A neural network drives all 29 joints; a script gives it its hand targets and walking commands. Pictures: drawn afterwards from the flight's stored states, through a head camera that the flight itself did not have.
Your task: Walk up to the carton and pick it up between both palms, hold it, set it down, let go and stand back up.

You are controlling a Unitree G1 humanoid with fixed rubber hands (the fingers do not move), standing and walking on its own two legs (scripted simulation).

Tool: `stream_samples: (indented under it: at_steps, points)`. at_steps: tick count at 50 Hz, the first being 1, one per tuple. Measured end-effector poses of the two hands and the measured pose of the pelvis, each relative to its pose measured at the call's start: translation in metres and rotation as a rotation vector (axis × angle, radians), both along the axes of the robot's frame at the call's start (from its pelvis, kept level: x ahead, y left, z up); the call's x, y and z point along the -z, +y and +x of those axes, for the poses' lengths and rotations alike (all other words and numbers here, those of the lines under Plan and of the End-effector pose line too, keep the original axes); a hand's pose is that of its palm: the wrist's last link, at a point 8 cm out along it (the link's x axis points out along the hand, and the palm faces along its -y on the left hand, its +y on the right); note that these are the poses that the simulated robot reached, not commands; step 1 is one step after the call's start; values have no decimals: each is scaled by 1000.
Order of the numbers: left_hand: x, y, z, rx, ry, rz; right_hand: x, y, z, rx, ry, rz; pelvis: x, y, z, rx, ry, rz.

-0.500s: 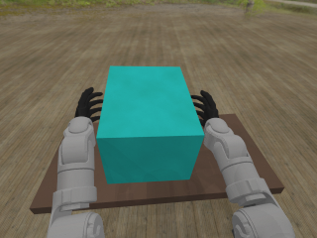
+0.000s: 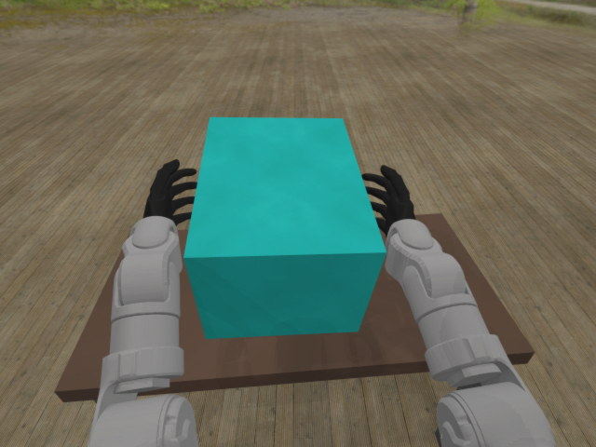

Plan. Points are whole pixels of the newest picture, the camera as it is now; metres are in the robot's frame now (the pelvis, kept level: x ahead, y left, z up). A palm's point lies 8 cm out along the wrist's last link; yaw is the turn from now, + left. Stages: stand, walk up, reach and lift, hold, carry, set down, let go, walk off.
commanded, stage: set down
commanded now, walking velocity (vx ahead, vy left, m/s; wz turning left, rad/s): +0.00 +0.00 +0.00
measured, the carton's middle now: (280, 219) +0.43 +0.02 +0.15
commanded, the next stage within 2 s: none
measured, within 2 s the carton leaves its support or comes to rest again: neither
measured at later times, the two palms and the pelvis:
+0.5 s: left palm (186, 241) +0.40 +0.16 +0.14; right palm (399, 231) +0.38 -0.15 +0.15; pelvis +0.02 -0.01 +0.00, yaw +0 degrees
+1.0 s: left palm (200, 249) +0.41 +0.14 +0.12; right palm (406, 248) +0.37 -0.16 +0.12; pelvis +0.01 -0.01 +0.00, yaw +0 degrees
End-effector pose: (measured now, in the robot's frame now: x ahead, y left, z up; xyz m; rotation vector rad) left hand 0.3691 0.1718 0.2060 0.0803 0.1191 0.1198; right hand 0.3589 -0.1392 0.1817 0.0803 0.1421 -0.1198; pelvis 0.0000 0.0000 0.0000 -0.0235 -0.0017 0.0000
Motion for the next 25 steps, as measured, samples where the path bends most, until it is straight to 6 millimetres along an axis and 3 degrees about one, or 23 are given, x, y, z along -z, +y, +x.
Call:
stream_samples:
  at_steps: [8,14,25]
  points:
    - [-7,-12,12,40,-50,11,-10,-13,6,23,-128,-42,-1,-4,2,-1,-7,7]
    - [21,-16,21,42,18,23,-6,-18,15,24,-199,-58,-3,-9,5,-2,-19,14]
    - [62,-14,29,38,67,60,32,-14,19,39,-191,-45,-4,-9,16,-3,-9,17]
